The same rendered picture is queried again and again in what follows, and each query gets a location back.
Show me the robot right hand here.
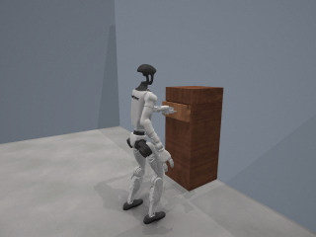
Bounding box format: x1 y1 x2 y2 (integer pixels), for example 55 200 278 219
158 149 174 172

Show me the handle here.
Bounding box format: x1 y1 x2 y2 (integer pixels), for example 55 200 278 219
165 110 176 114

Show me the left robot forearm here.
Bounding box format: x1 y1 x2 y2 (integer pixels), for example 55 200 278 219
153 106 163 113

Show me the robot right shin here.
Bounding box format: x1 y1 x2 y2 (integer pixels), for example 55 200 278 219
148 177 165 217

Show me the robot left hand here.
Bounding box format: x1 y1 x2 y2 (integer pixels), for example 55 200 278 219
162 106 174 115

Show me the drawer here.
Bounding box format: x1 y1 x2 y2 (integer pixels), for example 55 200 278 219
162 101 191 122

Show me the right robot forearm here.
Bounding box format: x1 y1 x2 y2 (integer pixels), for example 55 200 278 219
143 119 164 153

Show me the cabinet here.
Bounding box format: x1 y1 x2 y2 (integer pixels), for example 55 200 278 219
165 86 224 192

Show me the right robot thigh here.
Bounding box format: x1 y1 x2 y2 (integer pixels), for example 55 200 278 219
137 141 164 186

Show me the robot right upper arm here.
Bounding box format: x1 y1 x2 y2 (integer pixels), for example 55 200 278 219
140 92 157 128

